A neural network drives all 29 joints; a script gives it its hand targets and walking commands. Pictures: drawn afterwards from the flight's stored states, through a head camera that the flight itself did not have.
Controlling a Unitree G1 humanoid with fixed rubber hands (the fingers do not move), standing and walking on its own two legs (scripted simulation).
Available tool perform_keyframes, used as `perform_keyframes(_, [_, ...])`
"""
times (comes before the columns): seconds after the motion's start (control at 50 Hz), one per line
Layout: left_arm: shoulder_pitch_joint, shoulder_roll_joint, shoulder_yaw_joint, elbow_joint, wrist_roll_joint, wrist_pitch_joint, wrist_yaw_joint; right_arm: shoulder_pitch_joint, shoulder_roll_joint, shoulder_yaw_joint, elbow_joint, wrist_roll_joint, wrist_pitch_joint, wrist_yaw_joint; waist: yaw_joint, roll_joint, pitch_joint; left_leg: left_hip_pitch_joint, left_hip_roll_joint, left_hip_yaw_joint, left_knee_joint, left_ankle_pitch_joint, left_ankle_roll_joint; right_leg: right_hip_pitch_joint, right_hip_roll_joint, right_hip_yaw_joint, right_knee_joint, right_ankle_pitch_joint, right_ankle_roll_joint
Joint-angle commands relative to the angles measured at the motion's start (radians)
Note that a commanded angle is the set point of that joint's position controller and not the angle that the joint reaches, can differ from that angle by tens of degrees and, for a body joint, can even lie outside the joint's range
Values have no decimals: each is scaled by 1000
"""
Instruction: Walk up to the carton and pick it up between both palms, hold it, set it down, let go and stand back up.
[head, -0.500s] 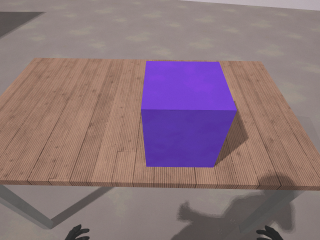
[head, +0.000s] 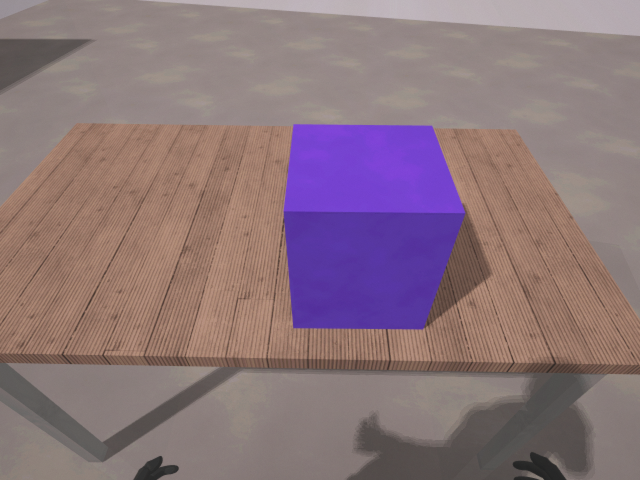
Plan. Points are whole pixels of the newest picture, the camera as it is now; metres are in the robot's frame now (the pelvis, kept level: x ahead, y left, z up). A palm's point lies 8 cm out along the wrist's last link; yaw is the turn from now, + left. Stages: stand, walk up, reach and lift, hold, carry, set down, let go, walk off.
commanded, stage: stand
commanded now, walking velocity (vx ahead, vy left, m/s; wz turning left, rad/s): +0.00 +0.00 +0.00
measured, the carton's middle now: (360, 230) +0.48 -0.03 +0.06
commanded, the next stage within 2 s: none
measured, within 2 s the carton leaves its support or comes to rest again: neither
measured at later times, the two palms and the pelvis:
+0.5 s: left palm out of the picture +0.10 +0.25 -0.10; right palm out of the picture +0.10 -0.27 -0.09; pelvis -0.01 +0.00 +0.00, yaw +0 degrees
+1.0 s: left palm out of the picture +0.10 +0.25 -0.11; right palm out of the picture +0.10 -0.28 -0.09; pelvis -0.01 +0.00 +0.00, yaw +0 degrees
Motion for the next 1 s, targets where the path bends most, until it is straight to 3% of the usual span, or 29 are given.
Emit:
perform_keyframes(0.0, [1, 305, 46, 22, 57, -54, 6, 0, -203, -52, 45, -112, -37, -7, -39, 29, -145, 170, 80, -94, -135, 12, 64, 105, -157, 138, -100, 8, -25])
perform_keyframes(0.04, [25, 290, 48, 31, 63, -52, 4, -42, -187, -58, 24, -122, -30, -4, -33, -26, -127, 139, 76, -93, -119, 7, 68, 114, -167, 156, -123, -12, -25])
perform_keyframes(0.08, [-6, 280, 39, 21, 54, -59, -2, -11, -212, -55, 36, -115, -37, -8, -30, 27, -166, 172, 64, -74, -105, 43, 65, 108, -163, 148, -88, 52, -30])
perform_keyframes(0.12, [0, 265, 32, 27, 70, -57, 0, -40, -206, -64, 22, -116, -33, -4, -27, -50, -153, 143, 69, -90, -109, 68, 59, 121, -154, 134, -97, 62, -30])
perform_keyframes(0.16, [-12, 275, 30, 23, 58, -55, -2, -13, -225, -65, 42, -106, -31, -11, -40, -31, -136, 145, 67, -85, -128, -21, 55, 90, -160, 161, -132, -47, -21])
perform_keyframes(0.18, [-16, 268, 34, 26, 59, -52, 1, -22, -215, -71, 34, -126, -32, -11, -37, 26, -109, 126, 69, -99, -156, -41, 54, 85, -151, 139, -123, -54, -21])
perform_keyframes(0.2, [-17, 287, 38, 21, 69, -49, -1, -28, -187, -62, 37, -112, -27, -8, -36, -17, -113, 122, 70, -97, -152, -26, 61, 72, -150, 124, -123, -115, -20])
perform_keyframes(0.24, [3, 291, 42, 40, 66, -52, 4, 4, -183, -50, 53, -111, -32, 6, -33, -20, -115, 101, 68, -114, -147, -54, 64, 97, -165, 146, -120, -92, -28])
perform_keyframes(0.26, [-3, 268, 38, 34, 55, -49, 5, 42, -205, -53, 72, -111, -35, 4, -46, 25, -121, 131, 83, -115, -172, -78, 67, 86, -151, 148, -122, -63, -25])
perform_keyframes(0.28, [10, 278, 33, 39, 50, -49, 6, -7, -195, -54, 48, -113, -44, 3, -33, 2, -113, 111, 88, -124, -169, -94, 71, 85, -140, 125, -127, -102, -16])
perform_keyframes(0.3, [25, 277, 33, 49, 56, -49, 7, -19, -224, -70, 53, -122, -42, -1, -26, 72, -87, 107, 78, -119, -166, -38, 70, 73, -150, 136, -115, -51, -17])
perform_keyframes(0.36, [-1, 304, 42, 34, 65, -55, 15, 29, -180, -54, 67, -109, -33, -2, -43, -48, -127, 104, 60, -94, -128, 42, 65, 139, -168, 147, -96, 39, -33])
perform_keyframes(0.42, [10, 269, 37, 37, 50, -46, 5, -14, -214, -65, 47, -118, -45, -2, -15, 34, -145, 137, 90, -114, -142, 80, 71, 131, -141, 107, -61, 52, -21])
perform_keyframes(0.48, [-1, 290, 44, 40, 63, -49, 3, -29, -199, -50, 50, -118, -33, 3, -25, -14, -87, 83, 85, -107, -193, -61, 78, 121, -152, 118, -114, -71, -18])
perform_keyframes(0.52, [-26, 275, 35, 35, 53, -44, 4, 14, -205, -55, 65, -116, -42, 3, -48, -15, -114, 138, 77, -112, -168, -45, 68, 73, -145, 128, -124, -101, -21])
perform_keyframes(0.54, [-4, 282, 37, 46, 59, -45, 6, -1, -228, -67, 66, -121, -41, -3, -30, 30, -113, 117, 91, -125, -185, -31, 67, 102, -148, 111, -101, -95, -15])
perform_keyframes(0.58, [-3, 259, 22, 41, 47, -49, 5, -46, -208, -48, 40, -111, -40, 3, -27, 44, -115, 98, 97, -135, -196, -26, 75, 111, -136, 100, -61, -32, -18])
perform_keyframes(0.62, [-7, 284, 39, 48, 56, -45, -3, -41, -228, -58, 72, -117, -38, 2, -13, 17, -119, 114, 66, -88, -151, 4, 58, 130, -152, 123, -93, -16, -21])
perform_keyframes(0.66, [-29, 298, 40, 49, 63, -42, 4, -37, -233, -78, 53, -129, -43, -5, -34, -27, -112, 107, 82, -97, -150, -26, 56, 101, -145, 114, -102, -20, -17])
perform_keyframes(0.7, [-4, 311, 44, 52, 54, -48, 6, -27, -222, -62, 52, -126, -38, -10, -28, 47, -98, 130, 76, -89, -146, 21, 61, 88, -168, 157, -109, -10, -14])
perform_keyframes(0.72, [-4, 301, 32, 59, 52, -51, 2, -14, -190, -60, 41, -110, -35, -7, -49, 38, -137, 140, 77, -97, -159, -6, 66, 94, -154, 138, -99, -45, -22])
perform_keyframes(0.74, [34, 281, 34, 60, 48, -51, -2, 5, -197, -53, 52, -112, -43, -4, -21, 64, -94, 124, 91, -138, -180, -9, 69, 88, -135, 118, -82, -52, -24])
perform_keyframes(0.8, [-27, 307, 48, 49, 56, -38, -4, -40, -224, -51, 61, -113, -32, 0, -17, -23, -92, 77, 78, -104, -156, -38, 72, 109, -146, 126, -99, -77, -17])
perform_keyframes(0.84, [-46, 305, 37, 50, 63, -40, 3, -30, -200, -47, 54, -111, -31, -4, -49, 27, -46, 111, 76, -107, -181, -46, 61, 38, -168, 176, -143, -153, -34])
perform_keyframes(0.86, [-22, 280, 38, 43, 51, -39, 4, -20, -238, -59, 51, -120, -27, -4, -18, -22, -75, 98, 89, -124, -186, -81, 68, 72, -156, 140, -130, -139, -26])
perform_keyframes(0.9, [-33, 277, 36, 38, 59, -37, 5, -23, -204, -47, 45, -122, -30, 2, -19, -7, -77, 93, 68, -93, -183, -83, 58, 92, -151, 150, -148, -165, -21])
perform_keyframes(0.92, [-50, 295, 37, 35, 63, -44, 8, -32, -184, -48, 56, -106, -37, -1, -45, -6, -72, 76, 71, -105, -196, -30, 59, 94, -149, 139, -114, -109, -21])
perform_keyframes(0.94, [-22, 277, 29, 51, 57, -46, -2, -56, -215, -47, 56, -119, -45, 1, -22, 26, -107, 105, 81, -109, -192, -3, 64, 122, -143, 121, -115, -66, -21])
perform_keyframes(0.98, [-32, 292, 33, 49, 65, -38, 2, -24, -212, -46, 72, -112, -31, -4, -21, 1, -95, 108, 71, -98, -169, 17, 55, 135, -153, 130, -123, -28, -26])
